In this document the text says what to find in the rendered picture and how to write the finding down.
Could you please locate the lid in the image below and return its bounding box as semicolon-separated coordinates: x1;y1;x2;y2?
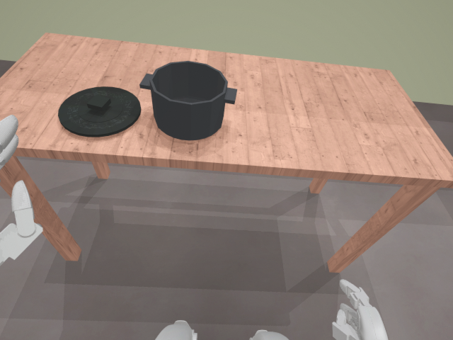
58;86;141;137

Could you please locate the knob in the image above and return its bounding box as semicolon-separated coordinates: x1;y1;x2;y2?
87;95;111;111

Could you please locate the right robot hand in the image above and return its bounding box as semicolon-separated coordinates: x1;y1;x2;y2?
332;279;388;340

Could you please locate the left robot hand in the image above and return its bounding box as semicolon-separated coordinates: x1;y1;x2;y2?
0;115;43;265

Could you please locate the left robot thigh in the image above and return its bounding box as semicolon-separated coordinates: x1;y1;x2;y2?
155;324;197;340

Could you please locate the table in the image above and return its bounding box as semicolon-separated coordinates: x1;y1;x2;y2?
0;33;453;273

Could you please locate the robot left shin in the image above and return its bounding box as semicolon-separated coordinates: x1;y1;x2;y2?
174;320;190;327

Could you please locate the pot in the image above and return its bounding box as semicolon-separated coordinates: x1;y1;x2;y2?
139;61;237;140

